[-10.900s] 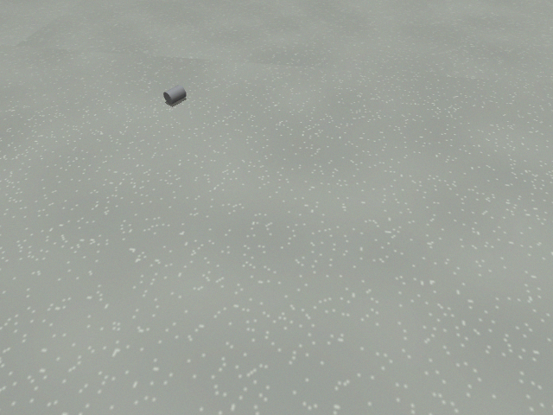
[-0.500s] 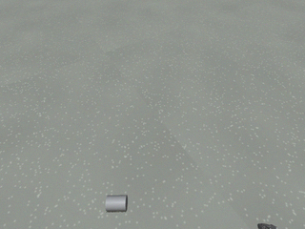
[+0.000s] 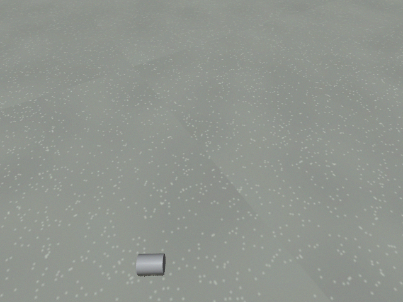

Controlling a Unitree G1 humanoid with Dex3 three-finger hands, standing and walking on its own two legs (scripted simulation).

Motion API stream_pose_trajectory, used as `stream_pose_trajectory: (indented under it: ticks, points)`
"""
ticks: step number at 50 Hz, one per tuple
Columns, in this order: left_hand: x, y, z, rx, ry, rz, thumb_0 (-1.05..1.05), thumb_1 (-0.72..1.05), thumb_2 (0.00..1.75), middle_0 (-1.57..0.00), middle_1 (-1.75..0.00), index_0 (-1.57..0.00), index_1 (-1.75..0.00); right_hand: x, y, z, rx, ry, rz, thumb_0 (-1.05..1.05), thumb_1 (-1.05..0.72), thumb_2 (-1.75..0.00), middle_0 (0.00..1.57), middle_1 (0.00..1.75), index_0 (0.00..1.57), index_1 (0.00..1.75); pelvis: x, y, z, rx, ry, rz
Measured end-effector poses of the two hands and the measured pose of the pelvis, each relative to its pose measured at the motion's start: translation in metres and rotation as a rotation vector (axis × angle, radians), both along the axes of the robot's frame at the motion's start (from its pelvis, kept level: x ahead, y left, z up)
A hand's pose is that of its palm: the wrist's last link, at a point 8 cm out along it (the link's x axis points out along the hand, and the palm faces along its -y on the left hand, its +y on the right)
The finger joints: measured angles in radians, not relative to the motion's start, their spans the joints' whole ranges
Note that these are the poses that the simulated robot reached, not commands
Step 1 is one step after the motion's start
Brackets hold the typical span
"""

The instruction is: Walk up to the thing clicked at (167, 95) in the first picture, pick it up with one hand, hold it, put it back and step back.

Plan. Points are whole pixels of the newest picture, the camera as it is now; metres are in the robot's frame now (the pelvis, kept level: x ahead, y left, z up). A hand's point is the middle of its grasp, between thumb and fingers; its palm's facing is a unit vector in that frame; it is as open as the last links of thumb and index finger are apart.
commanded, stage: walk up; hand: left
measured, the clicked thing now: (151, 263) +0.39 +0.26 -0.72
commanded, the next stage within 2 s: stand in 0.58 s
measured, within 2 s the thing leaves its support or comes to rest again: neither
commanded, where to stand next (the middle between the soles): +0.06 +0.00 m, yaw +1 degrees
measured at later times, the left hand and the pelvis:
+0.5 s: hand out of the picture +0.09 +0.26 -0.14, palm faces -0.05 -0.93 -0.37, open 7.4 cm; pelvis -0.01 +0.01 +0.01, yaw +0 degrees
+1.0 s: hand out of the picture +0.05 +0.23 -0.14, palm faces -0.04 -0.94 -0.34, open 7.4 cm; pelvis -0.02 -0.02 +0.02, yaw +0 degrees
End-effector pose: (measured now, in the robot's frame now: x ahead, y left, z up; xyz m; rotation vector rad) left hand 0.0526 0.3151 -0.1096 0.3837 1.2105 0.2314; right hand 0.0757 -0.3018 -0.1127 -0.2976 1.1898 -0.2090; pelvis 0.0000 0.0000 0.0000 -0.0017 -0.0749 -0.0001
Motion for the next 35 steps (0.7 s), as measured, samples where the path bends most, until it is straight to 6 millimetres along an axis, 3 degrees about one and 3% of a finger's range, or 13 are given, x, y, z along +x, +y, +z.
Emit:
stream_pose_trajectory:
  ticks: [6, 14, 21, 35]
  points:
    - [0.002, -0.005, 0.002, -0.015, 0.001, -0.020, 0.01, 0.90, 0.90, -0.20, -0.30, -0.20, -0.30, -0.005, 0.003, -0.006, 0.000, 0.022, -0.010, 0.01, -0.91, -0.89, 0.20, 0.30, 0.21, 0.30, -0.003, 0.007, 0.000, -0.008, 0.016, 0.000]
    - [0.023, -0.001, 0.002, -0.036, -0.034, -0.026, 0.01, 0.90, 0.90, -0.20, -0.30, -0.20, -0.30, -0.012, 0.017, 0.002, 0.010, 0.031, -0.011, 0.01, -0.91, -0.89, 0.21, 0.30, 0.21, 0.30, -0.004, 0.011, 0.006, 0.000, 0.016, -0.008]
    - [0.034, -0.007, 0.005, -0.045, -0.059, -0.041, 0.01, 0.90, 0.90, -0.20, -0.30, -0.20, -0.30, -0.008, 0.013, 0.008, -0.002, 0.004, -0.014, 0.01, -0.91, -0.89, 0.21, 0.30, 0.21, 0.30, -0.007, 0.010, 0.009, 0.002, 0.012, -0.009]
    - [0.011, -0.022, 0.008, -0.050, -0.006, -0.010, 0.01, 0.90, 0.90, -0.20, -0.30, -0.20, -0.30, -0.004, 0.000, 0.007, 0.007, -0.008, -0.003, 0.01, -0.91, -0.89, 0.20, 0.30, 0.21, 0.30, -0.008, -0.004, 0.013, 0.004, 0.012, 0.002]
